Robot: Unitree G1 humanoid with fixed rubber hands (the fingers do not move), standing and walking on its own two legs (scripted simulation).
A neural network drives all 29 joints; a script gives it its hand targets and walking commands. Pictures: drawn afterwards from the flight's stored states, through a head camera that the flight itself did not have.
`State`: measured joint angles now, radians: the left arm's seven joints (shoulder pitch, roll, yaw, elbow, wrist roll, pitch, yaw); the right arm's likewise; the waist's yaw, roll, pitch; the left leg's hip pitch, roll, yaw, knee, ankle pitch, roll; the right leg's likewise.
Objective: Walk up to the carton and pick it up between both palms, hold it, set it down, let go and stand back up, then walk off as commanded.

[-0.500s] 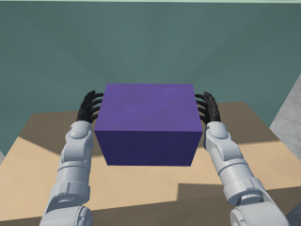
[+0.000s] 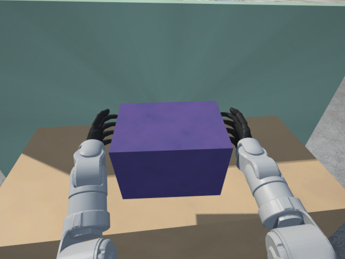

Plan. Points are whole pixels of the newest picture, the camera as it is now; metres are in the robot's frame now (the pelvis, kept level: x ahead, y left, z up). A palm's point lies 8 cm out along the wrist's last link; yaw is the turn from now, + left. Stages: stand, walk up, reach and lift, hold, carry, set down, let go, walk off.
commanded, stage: reach and lift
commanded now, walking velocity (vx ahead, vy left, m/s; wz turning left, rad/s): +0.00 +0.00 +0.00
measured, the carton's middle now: (170, 149) +0.39 +0.00 +0.11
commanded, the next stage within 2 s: hold in 0.72 s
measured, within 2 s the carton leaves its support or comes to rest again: neither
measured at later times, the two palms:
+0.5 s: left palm (90, 125) +0.36 +0.18 +0.21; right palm (243, 121) +0.37 -0.16 +0.21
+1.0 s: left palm (91, 133) +0.35 +0.18 +0.19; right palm (241, 128) +0.36 -0.16 +0.19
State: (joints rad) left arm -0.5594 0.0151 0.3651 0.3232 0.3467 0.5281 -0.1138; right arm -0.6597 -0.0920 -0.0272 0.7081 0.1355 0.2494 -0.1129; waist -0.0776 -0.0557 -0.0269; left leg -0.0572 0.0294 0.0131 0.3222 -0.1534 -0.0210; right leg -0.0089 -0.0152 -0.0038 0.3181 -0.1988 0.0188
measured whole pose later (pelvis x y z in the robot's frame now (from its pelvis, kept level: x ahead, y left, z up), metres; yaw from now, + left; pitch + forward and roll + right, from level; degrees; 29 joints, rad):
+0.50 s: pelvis +0.01 +0.00 +0.00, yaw +0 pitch -7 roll +0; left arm -0.53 0.01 0.33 0.10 0.31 0.57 -0.09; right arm -0.64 -0.09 0.00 0.51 0.19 0.23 -0.18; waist -0.08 -0.05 -0.03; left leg -0.02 0.03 0.01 0.32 -0.17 -0.02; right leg 0.03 -0.02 0.00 0.31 -0.22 0.02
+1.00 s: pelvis +0.00 +0.00 +0.00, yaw +0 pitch -8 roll +0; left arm -0.54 0.00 0.34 0.11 0.36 0.66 -0.11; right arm -0.67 -0.09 -0.01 0.58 0.14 0.29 -0.14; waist -0.08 -0.06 0.01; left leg -0.01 0.03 0.01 0.31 -0.16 -0.02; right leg 0.04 -0.02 0.00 0.31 -0.21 0.02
